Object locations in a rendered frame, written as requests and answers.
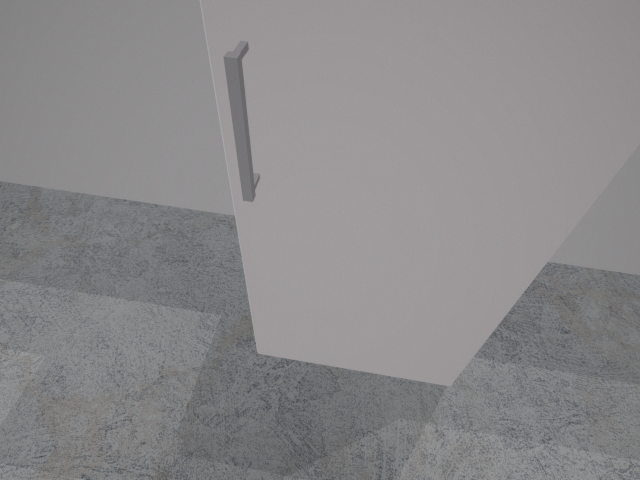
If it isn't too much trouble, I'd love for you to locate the handle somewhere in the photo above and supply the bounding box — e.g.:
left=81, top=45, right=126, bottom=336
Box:
left=224, top=41, right=260, bottom=202

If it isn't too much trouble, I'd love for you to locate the fridge door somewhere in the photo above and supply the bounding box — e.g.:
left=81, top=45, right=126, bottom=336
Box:
left=201, top=0, right=640, bottom=386

